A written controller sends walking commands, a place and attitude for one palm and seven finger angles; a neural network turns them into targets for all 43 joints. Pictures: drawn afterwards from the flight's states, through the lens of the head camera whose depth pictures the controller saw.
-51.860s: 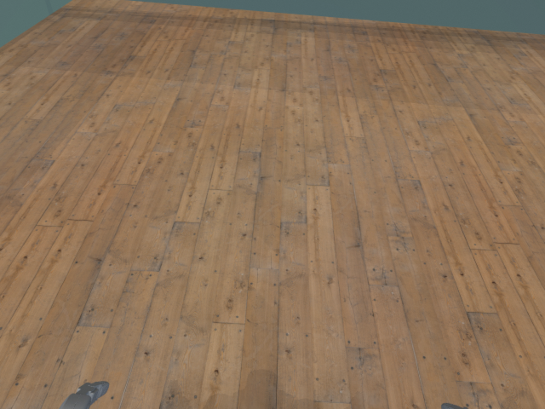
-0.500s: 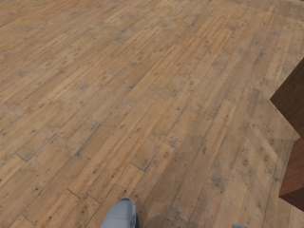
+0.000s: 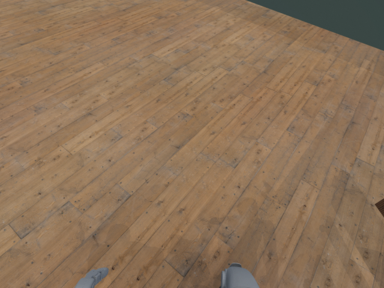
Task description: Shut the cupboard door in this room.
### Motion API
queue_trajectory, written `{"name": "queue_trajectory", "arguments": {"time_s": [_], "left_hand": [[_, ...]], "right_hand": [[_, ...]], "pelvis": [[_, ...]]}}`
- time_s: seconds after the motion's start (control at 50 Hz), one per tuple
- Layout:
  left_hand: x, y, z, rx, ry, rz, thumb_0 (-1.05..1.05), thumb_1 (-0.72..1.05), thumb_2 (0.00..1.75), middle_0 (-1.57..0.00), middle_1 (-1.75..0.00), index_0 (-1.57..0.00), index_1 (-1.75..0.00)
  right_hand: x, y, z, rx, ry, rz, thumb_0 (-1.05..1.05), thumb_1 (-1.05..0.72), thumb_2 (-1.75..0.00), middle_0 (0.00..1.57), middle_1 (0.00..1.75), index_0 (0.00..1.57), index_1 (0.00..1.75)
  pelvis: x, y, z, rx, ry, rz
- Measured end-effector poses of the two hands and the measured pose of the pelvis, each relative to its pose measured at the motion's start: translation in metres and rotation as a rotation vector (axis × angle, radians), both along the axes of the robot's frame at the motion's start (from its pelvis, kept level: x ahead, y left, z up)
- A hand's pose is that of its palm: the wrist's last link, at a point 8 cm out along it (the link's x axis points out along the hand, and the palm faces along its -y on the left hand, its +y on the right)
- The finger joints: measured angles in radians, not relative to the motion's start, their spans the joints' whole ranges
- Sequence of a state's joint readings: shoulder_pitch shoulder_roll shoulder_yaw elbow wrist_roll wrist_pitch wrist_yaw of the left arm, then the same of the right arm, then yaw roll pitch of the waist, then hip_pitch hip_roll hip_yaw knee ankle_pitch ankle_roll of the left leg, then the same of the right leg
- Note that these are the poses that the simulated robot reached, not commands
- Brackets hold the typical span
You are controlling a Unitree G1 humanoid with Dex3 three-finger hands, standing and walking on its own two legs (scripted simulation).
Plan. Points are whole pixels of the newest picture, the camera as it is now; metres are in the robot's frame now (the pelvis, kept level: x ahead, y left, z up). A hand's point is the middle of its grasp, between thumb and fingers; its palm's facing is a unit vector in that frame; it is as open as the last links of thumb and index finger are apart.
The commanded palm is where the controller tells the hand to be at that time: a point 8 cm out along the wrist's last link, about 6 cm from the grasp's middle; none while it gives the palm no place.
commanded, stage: turn to face it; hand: left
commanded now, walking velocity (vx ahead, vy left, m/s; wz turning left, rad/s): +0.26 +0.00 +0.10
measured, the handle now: out of the picture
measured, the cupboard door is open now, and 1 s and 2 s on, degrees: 51 51 51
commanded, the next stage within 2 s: none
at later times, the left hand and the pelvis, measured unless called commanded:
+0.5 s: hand (131, 260) +0.21 +0.15 -0.17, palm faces -0.06 -0.97 -0.25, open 7.2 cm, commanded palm none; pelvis +0.17 -0.04 +0.00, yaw -7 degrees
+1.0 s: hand (133, 193) +0.39 +0.18 -0.17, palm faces -0.37 -0.90 -0.24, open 7.4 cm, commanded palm none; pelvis +0.23 +0.00 +0.00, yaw -26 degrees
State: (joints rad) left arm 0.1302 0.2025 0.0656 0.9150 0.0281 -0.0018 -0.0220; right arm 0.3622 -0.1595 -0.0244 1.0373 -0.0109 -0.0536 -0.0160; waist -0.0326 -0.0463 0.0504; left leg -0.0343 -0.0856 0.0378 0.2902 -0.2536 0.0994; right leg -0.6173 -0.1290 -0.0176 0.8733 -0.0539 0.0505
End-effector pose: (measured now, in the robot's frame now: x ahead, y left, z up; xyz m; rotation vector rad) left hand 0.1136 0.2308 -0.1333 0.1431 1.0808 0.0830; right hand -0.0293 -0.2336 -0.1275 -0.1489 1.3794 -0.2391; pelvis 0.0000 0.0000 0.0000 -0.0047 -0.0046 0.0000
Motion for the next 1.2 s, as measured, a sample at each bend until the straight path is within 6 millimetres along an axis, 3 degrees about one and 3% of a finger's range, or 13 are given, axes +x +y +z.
{"name": "queue_trajectory", "arguments": {"time_s": [0.12,0.2,0.26,0.32,0.4,0.48,0.58,0.68,0.78,0.94,1.04,1.14,1.2], "left_hand": [[0.082,-0.029,-0.005,0.01,-0.009,-0.054,0.0,0.91,0.9,-0.2,-0.3,-0.2,-0.3],[0.123,-0.049,-0.011,0.029,-0.019,-0.055,0.0,0.91,0.9,-0.2,-0.3,-0.2,-0.3],[0.124,-0.057,-0.01,0.037,0.018,-0.033,0.0,0.91,0.9,-0.2,-0.3,-0.2,-0.3],[0.111,-0.06,-0.008,0.05,0.107,0.004,0.0,0.92,0.9,-0.2,-0.3,-0.2,-0.3],[0.1,-0.047,-0.003,0.094,0.207,0.013,-0.01,0.94,0.9,-0.2,-0.3,-0.2,-0.3],[0.096,-0.037,-0.002,0.102,0.274,0.002,-0.01,0.93,0.9,-0.2,-0.3,-0.2,-0.3],[0.108,-0.023,-0.006,0.086,0.291,-0.009,0.0,0.92,0.9,-0.2,-0.3,-0.2,-0.3],[0.14,-0.001,-0.022,0.064,0.27,-0.042,0.0,0.91,0.9,-0.2,-0.3,-0.2,-0.3],[0.191,0.014,-0.024,0.064,0.22,-0.128,0.0,0.91,0.9,-0.2,-0.3,-0.2,-0.3],[0.267,0.01,-0.007,0.1,0.153,-0.286,0.0,0.91,0.9,-0.2,-0.3,-0.2,-0.3],[0.306,-0.024,0.0,0.123,0.122,-0.405,0.0,0.91,0.9,-0.19,-0.3,-0.2,-0.3],[0.338,-0.081,0.003,0.142,0.048,-0.534,0.0,0.91,0.9,-0.19,-0.3,-0.2,-0.3],[0.345,-0.112,0.007,0.152,-0.005,-0.592,0.0,0.91,0.9,-0.2,-0.3,-0.2,-0.3]], "right_hand": [[-0.007,0.003,-0.012,0.052,0.172,-0.073,0.0,-0.91,-0.9,0.2,0.3,0.2,0.3],[0.008,-0.002,-0.024,0.097,0.279,-0.099,0.0,-0.91,-0.9,0.2,0.3,0.2,0.3],[0.044,-0.011,-0.024,0.105,0.257,-0.1,0.0,-0.91,-0.9,0.2,0.3,0.2,0.3],[0.098,-0.023,-0.022,0.094,0.168,-0.087,0.01,-0.91,-0.9,0.2,0.3,0.2,0.3],[0.175,-0.036,-0.022,0.079,0.012,-0.058,0.0,-0.91,-0.9,0.2,0.3,0.19,0.3],[0.238,-0.048,-0.017,0.038,-0.118,-0.043,0.01,-0.93,-0.9,0.2,0.3,0.19,0.3],[0.297,-0.047,-0.004,-0.005,-0.246,-0.03,0.0,-0.92,-0.9,0.2,0.3,0.19,0.3],[0.331,-0.034,0.008,-0.059,-0.35,-0.038,0.0,-0.91,-0.9,0.2,0.3,0.19,0.3],[0.318,-0.02,0.018,-0.092,-0.339,-0.062,0.0,-0.91,-0.9,0.2,0.3,0.2,0.3],[0.249,-0.014,0.016,-0.097,-0.22,-0.237,0.0,-0.9,-0.9,0.2,0.3,0.2,0.3],[0.188,-0.015,0.002,-0.076,-0.119,-0.374,0.0,-0.9,-0.9,0.2,0.3,0.2,0.3],[0.125,-0.021,-0.023,-0.032,-0.028,-0.503,0.0,-0.9,-0.9,0.2,0.3,0.2,0.3],[0.1,-0.027,-0.037,-0.007,0.023,-0.559,0.0,-0.9,-0.9,0.2,0.3,0.2,0.3]], "pelvis": [[0.062,-0.019,-0.01,0.023,0.009,0.008],[0.105,-0.035,-0.021,0.008,0.005,0.001],[0.125,-0.044,-0.016,0.016,-0.003,-0.014],[0.141,-0.05,-0.007,0.025,0.004,-0.037],[0.156,-0.052,-0.002,0.026,0.028,-0.071],[0.169,-0.045,-0.001,0.02,0.036,-0.116],[0.186,-0.03,-0.003,0.015,0.035,-0.169],[0.205,-0.007,-0.012,-0.007,0.038,-0.23],[0.214,0.005,-0.009,-0.014,0.02,-0.303],[0.224,0.007,0.0,-0.034,0.026,-0.415],[0.225,-0.003,-0.003,-0.024,0.026,-0.486],[0.222,-0.026,-0.016,0.007,0.021,-0.553],[0.218,-0.036,-0.022,0.014,0.018,-0.584]]}}
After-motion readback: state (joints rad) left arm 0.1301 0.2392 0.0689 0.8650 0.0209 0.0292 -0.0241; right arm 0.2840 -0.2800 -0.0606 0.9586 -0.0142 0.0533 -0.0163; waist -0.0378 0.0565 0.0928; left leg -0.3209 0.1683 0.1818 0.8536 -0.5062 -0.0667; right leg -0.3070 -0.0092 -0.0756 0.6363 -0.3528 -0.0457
